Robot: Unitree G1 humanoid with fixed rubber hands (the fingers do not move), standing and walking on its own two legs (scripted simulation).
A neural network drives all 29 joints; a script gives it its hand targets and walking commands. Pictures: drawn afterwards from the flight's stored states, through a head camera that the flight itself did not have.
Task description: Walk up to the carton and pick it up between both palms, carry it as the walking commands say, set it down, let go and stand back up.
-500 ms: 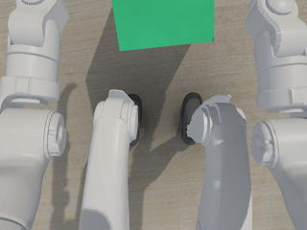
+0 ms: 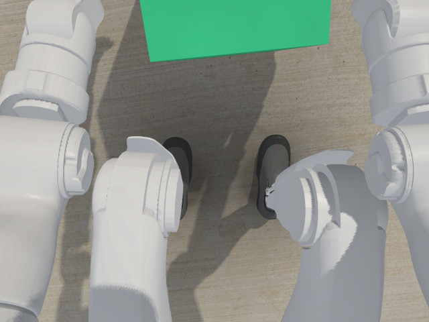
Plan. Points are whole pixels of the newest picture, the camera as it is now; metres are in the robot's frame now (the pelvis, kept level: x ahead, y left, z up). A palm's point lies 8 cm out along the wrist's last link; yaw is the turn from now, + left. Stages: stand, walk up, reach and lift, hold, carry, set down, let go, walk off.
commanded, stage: reach and lift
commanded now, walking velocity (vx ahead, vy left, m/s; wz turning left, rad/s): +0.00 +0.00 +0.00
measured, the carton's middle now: out of the picture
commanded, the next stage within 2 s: none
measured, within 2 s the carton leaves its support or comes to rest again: leaves its support in 1.46 s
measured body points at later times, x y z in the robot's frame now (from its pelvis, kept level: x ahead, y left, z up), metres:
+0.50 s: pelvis +0.01 +0.00 -0.02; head +0.38 +0.02 +0.22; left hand +0.55 +0.20 -0.21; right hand +0.57 -0.15 -0.20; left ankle +0.12 +0.11 -0.34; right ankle +0.14 -0.12 -0.34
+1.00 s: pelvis +0.01 +0.00 -0.01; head +0.39 +0.02 +0.21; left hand +0.55 +0.19 -0.21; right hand +0.58 -0.12 -0.20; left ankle +0.12 +0.11 -0.34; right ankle +0.14 -0.12 -0.34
